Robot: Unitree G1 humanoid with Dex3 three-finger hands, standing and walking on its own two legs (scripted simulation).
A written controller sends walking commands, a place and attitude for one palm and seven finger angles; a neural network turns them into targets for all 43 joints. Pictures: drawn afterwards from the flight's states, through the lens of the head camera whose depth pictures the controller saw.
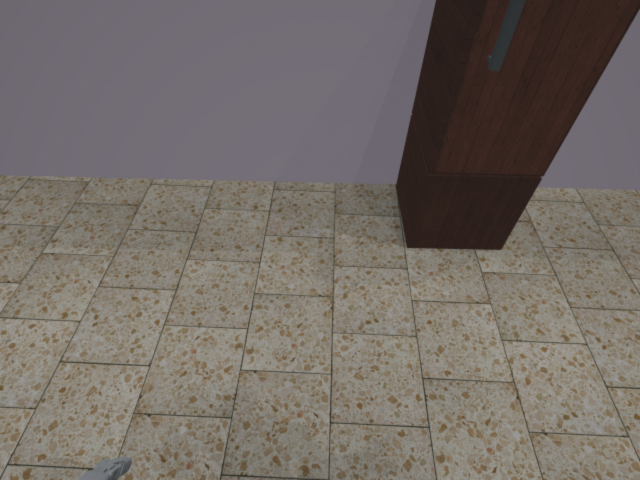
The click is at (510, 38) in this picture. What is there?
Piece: cupboard door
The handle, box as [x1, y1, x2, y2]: [487, 0, 525, 70]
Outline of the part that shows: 525,0 510,0 492,54 487,57 487,60 489,62 488,67 490,70 499,70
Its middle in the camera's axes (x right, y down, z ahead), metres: +0.45 -0.51 +0.95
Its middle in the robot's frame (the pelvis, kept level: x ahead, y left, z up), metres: +1.08 -0.40 +0.11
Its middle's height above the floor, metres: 0.88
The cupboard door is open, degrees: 0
